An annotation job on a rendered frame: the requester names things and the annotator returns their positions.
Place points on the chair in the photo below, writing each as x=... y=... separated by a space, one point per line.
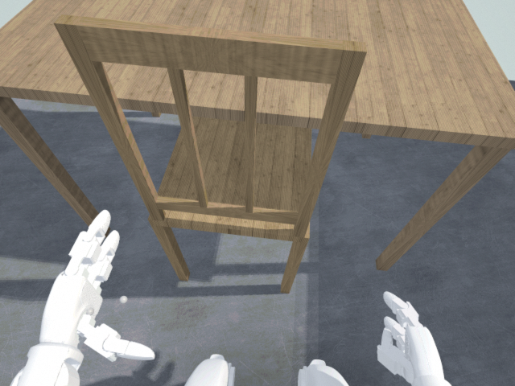
x=234 y=177

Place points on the right robot hand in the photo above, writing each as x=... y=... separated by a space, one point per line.
x=416 y=354

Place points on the robot thigh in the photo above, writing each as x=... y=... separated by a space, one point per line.
x=320 y=375
x=212 y=372

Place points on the left robot hand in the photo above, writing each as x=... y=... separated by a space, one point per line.
x=77 y=288

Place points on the robot left thigh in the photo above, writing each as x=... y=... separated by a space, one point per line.
x=212 y=372

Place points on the robot right thigh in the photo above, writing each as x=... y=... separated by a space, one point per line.
x=320 y=375

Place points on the left robot forearm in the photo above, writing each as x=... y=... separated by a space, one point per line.
x=50 y=364

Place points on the table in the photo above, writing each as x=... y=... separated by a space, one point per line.
x=428 y=74

